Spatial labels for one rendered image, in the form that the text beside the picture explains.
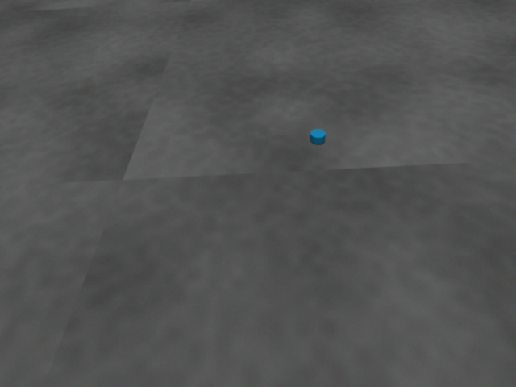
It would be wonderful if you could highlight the tin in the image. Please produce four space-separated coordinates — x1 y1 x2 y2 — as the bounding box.
310 129 326 144

